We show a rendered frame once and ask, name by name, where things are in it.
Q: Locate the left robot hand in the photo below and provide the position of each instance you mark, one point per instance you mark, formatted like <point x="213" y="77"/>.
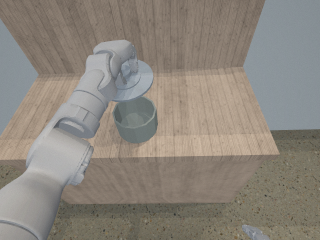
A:
<point x="126" y="52"/>

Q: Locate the lid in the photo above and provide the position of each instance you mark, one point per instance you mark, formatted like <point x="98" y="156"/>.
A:
<point x="137" y="85"/>

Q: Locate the right robot hand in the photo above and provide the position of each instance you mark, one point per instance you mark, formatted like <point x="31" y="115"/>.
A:
<point x="254" y="233"/>

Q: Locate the pot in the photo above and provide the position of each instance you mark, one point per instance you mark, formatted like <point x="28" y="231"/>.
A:
<point x="136" y="120"/>

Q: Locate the robot left forearm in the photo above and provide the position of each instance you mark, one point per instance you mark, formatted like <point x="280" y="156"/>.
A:
<point x="82" y="112"/>

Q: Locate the knob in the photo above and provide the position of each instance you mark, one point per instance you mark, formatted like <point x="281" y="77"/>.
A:
<point x="126" y="71"/>

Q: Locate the robot left upper arm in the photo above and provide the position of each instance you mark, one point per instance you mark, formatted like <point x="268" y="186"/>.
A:
<point x="29" y="204"/>

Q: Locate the table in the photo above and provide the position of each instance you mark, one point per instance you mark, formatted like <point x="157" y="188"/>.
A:
<point x="211" y="136"/>

